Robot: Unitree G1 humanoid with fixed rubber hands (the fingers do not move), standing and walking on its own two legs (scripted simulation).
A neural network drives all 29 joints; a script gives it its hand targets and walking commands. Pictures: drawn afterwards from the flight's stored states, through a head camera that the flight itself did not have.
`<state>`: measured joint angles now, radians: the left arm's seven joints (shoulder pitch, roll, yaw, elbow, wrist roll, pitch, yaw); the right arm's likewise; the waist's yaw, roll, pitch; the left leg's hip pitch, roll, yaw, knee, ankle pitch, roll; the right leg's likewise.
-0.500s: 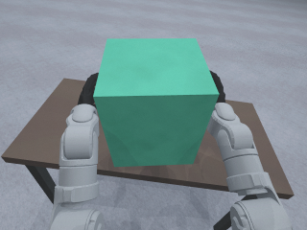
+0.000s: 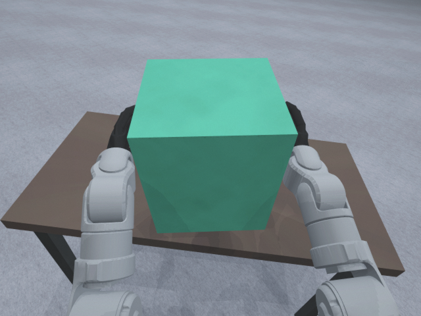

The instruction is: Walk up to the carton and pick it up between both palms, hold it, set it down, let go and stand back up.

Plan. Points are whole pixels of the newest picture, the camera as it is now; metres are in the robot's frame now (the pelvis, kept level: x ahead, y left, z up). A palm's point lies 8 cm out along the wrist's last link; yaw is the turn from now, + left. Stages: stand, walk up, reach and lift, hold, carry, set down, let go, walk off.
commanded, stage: hold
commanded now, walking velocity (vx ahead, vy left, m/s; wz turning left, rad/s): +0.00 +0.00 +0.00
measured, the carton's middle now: (209, 149) +0.39 +0.01 +0.16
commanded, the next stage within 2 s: none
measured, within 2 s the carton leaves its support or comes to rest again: neither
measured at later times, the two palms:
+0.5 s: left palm (121, 154) +0.36 +0.16 +0.17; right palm (294, 147) +0.37 -0.14 +0.19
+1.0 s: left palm (120, 152) +0.36 +0.16 +0.17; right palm (293, 147) +0.37 -0.14 +0.19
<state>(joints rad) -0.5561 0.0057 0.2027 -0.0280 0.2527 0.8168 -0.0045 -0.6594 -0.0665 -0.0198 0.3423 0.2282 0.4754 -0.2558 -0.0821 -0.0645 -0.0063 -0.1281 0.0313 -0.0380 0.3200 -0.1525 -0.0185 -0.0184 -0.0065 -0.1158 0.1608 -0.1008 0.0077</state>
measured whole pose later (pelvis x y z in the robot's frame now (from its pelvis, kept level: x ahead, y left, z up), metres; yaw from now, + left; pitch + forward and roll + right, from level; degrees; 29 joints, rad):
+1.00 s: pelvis +0.00 +0.00 +0.00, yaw +0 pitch -4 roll -1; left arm -0.54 0.01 0.19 -0.07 0.26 0.84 0.00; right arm -0.65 -0.08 0.00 0.33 0.24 0.47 -0.26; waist -0.07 -0.06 0.03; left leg -0.10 0.03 -0.04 0.31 -0.15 -0.02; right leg 0.01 -0.01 -0.11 0.17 -0.11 0.00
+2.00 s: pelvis +0.00 +0.00 +0.00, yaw -1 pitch -3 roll -1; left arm -0.54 0.00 0.19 -0.08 0.26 0.85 0.00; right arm -0.66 -0.08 0.00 0.33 0.24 0.47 -0.25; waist -0.08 -0.07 0.03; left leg -0.10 0.03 -0.03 0.31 -0.15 -0.02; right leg 0.00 0.00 -0.11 0.17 -0.11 0.00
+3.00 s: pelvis -0.02 -0.01 +0.00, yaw +1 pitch -6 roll -1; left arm -0.57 -0.01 0.21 -0.10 0.31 0.87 -0.03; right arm -0.63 -0.03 -0.04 0.33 0.17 0.43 -0.22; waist -0.07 -0.08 0.05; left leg -0.06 0.04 -0.05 0.27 -0.10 -0.03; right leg 0.03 0.00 -0.13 0.17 -0.09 -0.01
